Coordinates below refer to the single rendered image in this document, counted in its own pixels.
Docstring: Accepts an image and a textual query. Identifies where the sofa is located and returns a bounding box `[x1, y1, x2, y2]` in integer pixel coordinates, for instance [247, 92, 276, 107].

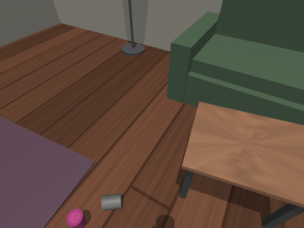
[167, 0, 304, 125]

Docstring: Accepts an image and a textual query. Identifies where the coffee table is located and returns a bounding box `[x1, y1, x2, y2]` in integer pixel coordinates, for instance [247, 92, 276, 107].
[180, 102, 304, 228]

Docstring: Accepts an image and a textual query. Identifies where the floor lamp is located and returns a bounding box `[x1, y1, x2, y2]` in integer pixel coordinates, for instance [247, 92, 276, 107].
[122, 0, 144, 56]

